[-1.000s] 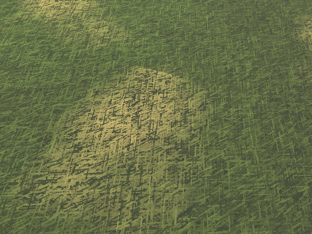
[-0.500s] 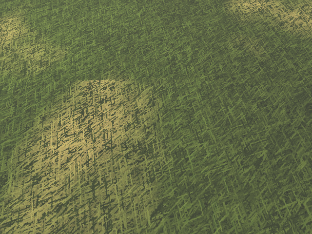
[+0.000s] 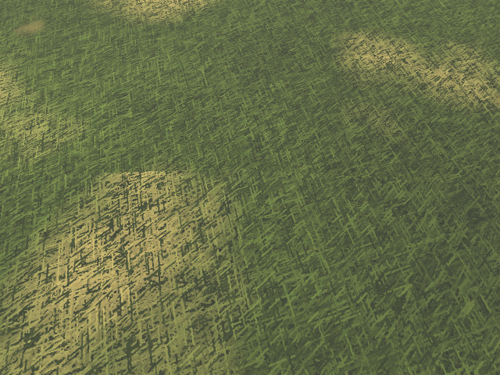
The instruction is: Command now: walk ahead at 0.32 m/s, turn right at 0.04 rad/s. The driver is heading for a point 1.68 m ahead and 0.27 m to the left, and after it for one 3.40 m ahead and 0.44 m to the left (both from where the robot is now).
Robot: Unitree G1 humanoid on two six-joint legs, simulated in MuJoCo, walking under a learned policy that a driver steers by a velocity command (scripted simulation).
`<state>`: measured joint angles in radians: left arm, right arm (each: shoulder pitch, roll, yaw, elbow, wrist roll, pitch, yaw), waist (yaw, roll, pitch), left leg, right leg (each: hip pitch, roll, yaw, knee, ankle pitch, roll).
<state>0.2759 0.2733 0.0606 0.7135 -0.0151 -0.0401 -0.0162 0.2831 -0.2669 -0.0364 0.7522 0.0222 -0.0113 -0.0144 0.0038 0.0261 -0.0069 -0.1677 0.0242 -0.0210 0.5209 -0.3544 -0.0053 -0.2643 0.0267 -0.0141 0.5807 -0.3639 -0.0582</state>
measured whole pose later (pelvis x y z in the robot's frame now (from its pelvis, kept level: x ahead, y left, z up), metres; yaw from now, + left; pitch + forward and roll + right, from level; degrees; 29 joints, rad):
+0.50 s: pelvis +0.23 +0.02 -0.02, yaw -1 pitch +2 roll +0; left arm 0.47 0.28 0.04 0.85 0.00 -0.04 0.01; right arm -0.02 -0.26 -0.02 0.63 -0.01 -0.10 0.05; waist 0.08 0.01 0.05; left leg -0.53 -0.01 0.04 0.54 -0.03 0.05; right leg 0.05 0.00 0.04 0.58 -0.52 0.00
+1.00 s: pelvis +0.35 +0.02 +0.00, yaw +0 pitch -1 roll +1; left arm 0.20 0.24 0.03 0.79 0.02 0.00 0.04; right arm 0.17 -0.25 -0.01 0.86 -0.02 -0.02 0.01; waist -0.02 0.01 0.02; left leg -0.25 -0.04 0.04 0.48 -0.23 0.04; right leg -0.28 -0.04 0.05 0.53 -0.24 0.04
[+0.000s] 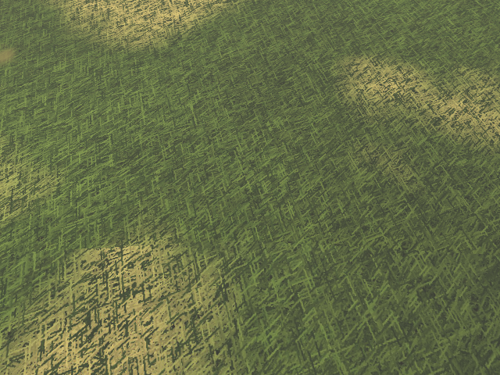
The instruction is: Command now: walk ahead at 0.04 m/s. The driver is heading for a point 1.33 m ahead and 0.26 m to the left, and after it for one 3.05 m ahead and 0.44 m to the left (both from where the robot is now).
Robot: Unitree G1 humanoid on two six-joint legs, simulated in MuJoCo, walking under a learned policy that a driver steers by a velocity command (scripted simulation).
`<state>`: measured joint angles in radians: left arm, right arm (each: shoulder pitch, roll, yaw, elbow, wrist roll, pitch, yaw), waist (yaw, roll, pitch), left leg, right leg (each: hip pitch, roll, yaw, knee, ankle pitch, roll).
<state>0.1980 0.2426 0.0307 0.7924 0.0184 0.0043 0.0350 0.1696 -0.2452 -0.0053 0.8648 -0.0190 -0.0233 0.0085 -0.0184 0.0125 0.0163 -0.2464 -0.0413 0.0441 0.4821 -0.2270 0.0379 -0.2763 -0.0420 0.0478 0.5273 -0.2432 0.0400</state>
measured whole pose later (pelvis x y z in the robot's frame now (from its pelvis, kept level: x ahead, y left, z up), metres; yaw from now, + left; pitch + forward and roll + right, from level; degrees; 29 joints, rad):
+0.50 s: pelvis +0.05 -0.01 +0.00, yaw +0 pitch -1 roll +0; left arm 0.23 0.24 0.04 0.96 -0.02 -0.03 0.02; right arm 0.24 -0.26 -0.03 1.01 0.02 -0.02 -0.02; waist -0.01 0.01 0.00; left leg -0.18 0.00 0.02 0.54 -0.35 0.04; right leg -0.27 0.00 -0.01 0.70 -0.44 -0.04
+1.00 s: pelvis +0.23 +0.00 -0.01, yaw +15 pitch +1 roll -1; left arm 0.41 0.23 0.05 1.01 -0.01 -0.08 0.03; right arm -0.01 -0.23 -0.04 0.80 0.03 -0.03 0.07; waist 0.08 0.02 0.06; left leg -0.62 0.04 0.07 0.67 -0.09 0.08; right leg 0.19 -0.02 -0.25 0.24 -0.42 0.03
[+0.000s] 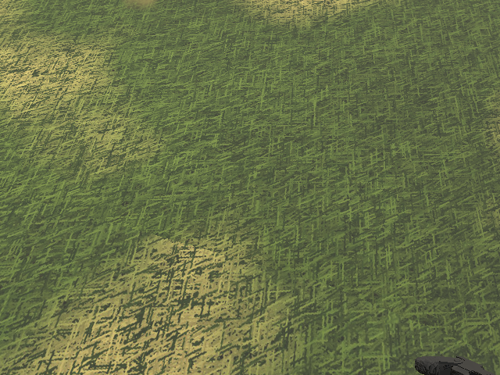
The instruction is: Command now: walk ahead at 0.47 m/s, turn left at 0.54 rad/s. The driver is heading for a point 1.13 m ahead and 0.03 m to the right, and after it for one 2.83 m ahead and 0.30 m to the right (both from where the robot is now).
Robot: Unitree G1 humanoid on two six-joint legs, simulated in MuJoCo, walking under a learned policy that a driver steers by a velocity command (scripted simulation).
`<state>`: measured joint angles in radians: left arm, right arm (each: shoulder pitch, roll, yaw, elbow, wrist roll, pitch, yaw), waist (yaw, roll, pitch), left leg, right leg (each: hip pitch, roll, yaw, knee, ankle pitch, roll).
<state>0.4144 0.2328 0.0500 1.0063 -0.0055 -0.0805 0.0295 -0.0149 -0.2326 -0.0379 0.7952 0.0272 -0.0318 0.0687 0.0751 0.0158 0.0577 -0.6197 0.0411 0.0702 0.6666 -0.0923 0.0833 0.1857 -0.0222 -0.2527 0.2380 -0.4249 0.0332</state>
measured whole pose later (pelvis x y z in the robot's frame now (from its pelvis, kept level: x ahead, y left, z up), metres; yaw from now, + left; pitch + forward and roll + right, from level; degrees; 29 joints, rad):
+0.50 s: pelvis +0.28 +0.04 +0.02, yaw +5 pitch +2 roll +2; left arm 0.09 0.25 0.05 0.79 -0.02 -0.09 -0.03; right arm 0.35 -0.24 -0.05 0.93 0.00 -0.07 -0.01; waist -0.06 -0.06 0.01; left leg 0.04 -0.12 0.01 0.22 -0.29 0.09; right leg -0.66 -0.09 0.01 0.56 0.15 -0.03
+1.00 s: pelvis +0.57 +0.03 +0.02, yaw -10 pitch +2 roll -1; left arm 0.34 0.27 0.07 0.74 0.00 -0.04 0.00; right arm 0.12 -0.28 -0.05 0.74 -0.01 -0.10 0.01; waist 0.05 0.03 -0.03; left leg -0.64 0.07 -0.08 0.86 0.02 -0.01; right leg -0.18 0.13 0.16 0.45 -0.29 -0.07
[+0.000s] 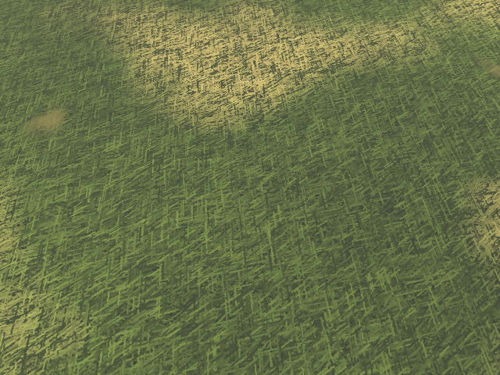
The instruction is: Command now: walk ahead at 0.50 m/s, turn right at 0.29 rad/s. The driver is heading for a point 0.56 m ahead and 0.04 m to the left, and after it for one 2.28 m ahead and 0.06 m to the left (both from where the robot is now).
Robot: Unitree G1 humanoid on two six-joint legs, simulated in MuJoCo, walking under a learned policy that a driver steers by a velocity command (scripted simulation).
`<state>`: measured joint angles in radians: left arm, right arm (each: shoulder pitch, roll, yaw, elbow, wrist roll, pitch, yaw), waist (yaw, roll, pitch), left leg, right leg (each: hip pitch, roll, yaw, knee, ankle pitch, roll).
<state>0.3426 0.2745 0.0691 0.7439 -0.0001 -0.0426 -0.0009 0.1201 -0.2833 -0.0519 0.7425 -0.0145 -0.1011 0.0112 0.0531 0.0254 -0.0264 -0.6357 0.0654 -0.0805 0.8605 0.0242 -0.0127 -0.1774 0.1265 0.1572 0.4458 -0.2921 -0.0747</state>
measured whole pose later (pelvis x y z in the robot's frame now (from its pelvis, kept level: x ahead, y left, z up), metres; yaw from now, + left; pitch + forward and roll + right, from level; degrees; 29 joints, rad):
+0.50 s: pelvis +0.27 +0.02 -0.07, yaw -2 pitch +3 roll +1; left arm 0.00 0.23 0.05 0.62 -0.01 -0.08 -0.11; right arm 0.59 -0.21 -0.03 0.89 0.03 -0.06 -0.04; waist -0.14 -0.06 -0.02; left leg -0.11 0.00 0.00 0.83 -0.76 -0.01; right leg -0.56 -0.01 0.03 0.49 0.41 -0.09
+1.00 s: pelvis +0.57 +0.01 -0.18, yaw -3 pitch +4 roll -3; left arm 0.39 0.27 0.07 0.93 -0.03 -0.05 0.00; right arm 0.02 -0.24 -0.04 0.70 0.00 -0.08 0.02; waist 0.09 0.02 -0.01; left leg -0.56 0.03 -0.01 0.53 -0.04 0.04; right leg -0.02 0.07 0.02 0.36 -0.40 -0.03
